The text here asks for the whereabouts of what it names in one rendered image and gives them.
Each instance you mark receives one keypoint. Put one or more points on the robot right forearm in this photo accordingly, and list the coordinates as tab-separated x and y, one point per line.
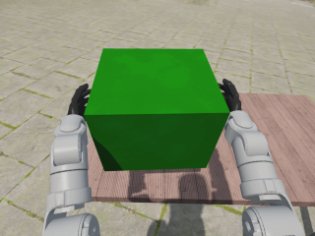
259	179

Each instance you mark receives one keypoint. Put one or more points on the right robot upper arm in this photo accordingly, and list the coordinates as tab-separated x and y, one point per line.
270	221

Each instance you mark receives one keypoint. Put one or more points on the left robot hand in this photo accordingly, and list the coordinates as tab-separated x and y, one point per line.
78	101

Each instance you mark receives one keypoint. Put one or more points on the right robot hand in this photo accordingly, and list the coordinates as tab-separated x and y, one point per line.
230	95

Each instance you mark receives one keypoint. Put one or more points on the left robot upper arm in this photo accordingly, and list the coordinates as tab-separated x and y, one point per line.
83	224

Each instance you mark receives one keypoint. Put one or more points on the table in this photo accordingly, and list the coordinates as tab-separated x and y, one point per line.
286	120

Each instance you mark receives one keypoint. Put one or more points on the robot left forearm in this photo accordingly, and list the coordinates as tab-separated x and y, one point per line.
68	169

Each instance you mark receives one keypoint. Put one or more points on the carton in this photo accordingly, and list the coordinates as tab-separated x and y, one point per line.
155	109

